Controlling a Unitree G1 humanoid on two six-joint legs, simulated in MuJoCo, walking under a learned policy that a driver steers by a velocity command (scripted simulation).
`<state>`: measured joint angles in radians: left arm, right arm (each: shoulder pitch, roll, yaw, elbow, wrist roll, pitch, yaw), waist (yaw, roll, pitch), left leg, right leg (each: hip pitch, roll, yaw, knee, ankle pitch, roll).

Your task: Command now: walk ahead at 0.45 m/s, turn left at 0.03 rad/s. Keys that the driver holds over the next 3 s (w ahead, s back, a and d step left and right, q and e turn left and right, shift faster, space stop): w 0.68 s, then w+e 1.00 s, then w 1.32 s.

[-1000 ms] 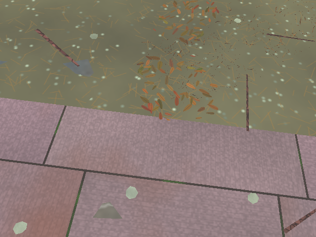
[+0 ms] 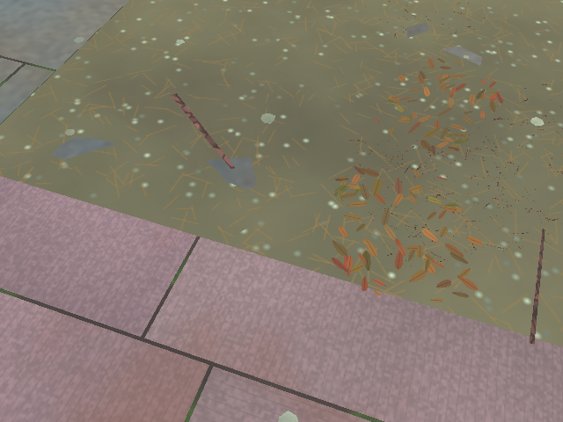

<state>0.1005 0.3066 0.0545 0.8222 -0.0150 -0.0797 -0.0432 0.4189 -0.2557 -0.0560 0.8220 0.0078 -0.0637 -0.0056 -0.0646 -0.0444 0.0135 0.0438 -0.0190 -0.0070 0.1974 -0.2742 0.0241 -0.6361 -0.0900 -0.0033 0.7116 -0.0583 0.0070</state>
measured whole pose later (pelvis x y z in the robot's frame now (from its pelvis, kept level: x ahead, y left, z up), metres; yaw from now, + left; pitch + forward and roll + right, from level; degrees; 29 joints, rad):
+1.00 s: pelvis +0.55 +0.01 +0.00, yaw -7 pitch +0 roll +2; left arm 0.19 0.30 0.07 0.82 -0.03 -0.03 -0.01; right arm 0.31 -0.26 -0.06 0.85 -0.02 -0.11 0.01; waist -0.04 -0.05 0.03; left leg -0.06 -0.04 0.17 0.25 -0.20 0.05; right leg -0.69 -0.11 0.09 0.94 -0.07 0.00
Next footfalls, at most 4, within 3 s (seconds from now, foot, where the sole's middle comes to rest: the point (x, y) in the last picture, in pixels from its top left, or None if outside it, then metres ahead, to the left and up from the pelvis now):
0.16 right None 0.27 -0.14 -0.78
0.70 left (225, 387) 0.57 0.10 -0.78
1.24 right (325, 288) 0.83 -0.17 -0.78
1.72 left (290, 195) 1.18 -0.10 -0.78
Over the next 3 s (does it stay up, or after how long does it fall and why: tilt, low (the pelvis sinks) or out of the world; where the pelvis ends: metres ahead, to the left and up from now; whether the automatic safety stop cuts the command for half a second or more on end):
stays up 1.54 -0.49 0.00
